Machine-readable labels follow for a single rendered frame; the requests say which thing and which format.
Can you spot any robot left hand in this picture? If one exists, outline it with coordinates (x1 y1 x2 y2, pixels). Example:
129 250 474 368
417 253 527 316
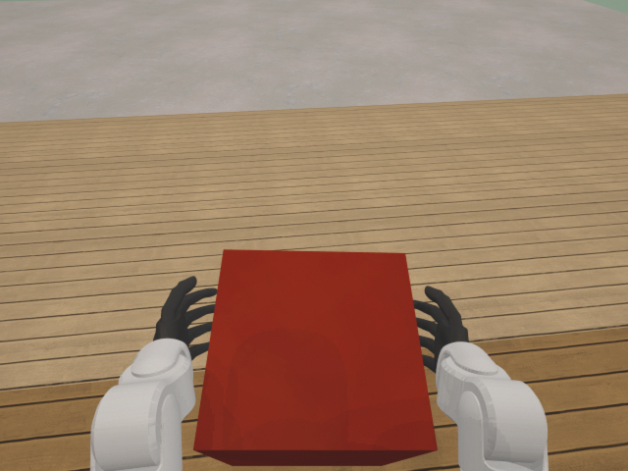
153 276 217 361

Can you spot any robot right forearm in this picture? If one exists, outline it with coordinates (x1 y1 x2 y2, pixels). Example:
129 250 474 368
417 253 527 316
436 341 549 471

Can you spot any robot right hand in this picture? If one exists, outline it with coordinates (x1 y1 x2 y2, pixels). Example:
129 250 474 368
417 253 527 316
413 286 469 373

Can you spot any robot left forearm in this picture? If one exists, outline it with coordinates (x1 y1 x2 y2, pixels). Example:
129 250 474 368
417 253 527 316
90 339 196 471

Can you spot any carton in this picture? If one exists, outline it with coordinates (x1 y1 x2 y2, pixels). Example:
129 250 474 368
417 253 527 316
193 249 438 466

